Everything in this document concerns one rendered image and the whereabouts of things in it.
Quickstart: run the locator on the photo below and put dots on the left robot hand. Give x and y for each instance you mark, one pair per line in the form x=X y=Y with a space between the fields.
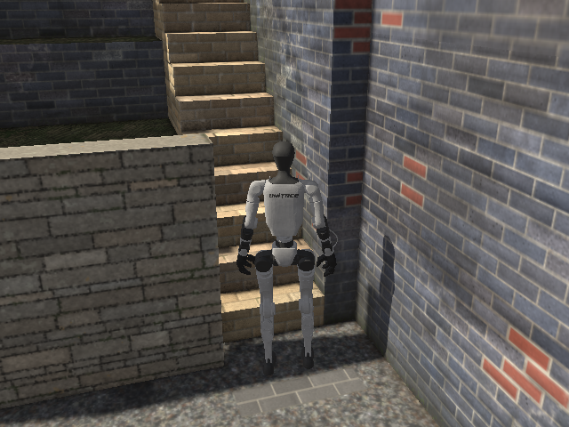
x=242 y=261

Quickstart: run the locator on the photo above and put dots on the robot head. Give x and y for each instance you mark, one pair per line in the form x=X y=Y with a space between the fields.
x=283 y=154

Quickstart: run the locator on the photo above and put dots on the robot right forearm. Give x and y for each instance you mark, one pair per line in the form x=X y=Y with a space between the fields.
x=325 y=239

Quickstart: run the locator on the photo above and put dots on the robot left forearm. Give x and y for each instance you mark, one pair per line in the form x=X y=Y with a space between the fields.
x=245 y=240

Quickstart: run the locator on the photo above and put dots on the right robot hand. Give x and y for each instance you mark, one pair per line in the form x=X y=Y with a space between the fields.
x=331 y=261

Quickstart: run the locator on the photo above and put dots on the robot right shin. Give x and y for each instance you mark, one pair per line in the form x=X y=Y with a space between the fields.
x=307 y=328

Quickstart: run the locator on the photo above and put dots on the robot left upper arm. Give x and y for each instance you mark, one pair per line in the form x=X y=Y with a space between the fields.
x=256 y=189

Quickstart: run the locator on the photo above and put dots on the robot right upper arm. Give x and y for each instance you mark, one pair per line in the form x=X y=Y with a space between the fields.
x=316 y=203

